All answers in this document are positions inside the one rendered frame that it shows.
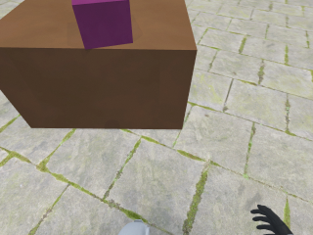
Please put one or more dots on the left robot thigh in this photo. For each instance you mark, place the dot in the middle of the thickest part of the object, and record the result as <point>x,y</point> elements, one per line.
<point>135,228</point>

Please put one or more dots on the carton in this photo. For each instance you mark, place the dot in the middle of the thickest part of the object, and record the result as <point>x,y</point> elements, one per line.
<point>103,23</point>

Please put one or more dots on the pedestal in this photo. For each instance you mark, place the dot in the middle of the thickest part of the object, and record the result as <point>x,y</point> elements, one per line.
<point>54,82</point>

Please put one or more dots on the left robot shin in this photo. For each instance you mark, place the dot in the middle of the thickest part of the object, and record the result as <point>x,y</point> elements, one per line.
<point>138,220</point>

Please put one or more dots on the robot right hand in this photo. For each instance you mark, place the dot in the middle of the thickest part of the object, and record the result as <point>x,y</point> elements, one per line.
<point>275,225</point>

